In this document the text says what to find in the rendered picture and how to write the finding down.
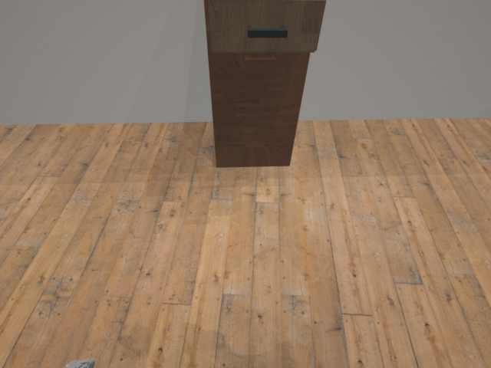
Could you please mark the handle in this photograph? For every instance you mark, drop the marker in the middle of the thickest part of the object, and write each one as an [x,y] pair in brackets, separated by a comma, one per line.
[260,61]
[267,32]

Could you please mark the drawer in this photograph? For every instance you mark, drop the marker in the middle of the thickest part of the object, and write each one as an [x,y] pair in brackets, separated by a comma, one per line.
[229,20]

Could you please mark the cabinet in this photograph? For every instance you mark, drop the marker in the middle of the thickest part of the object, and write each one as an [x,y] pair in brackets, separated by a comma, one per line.
[255,107]

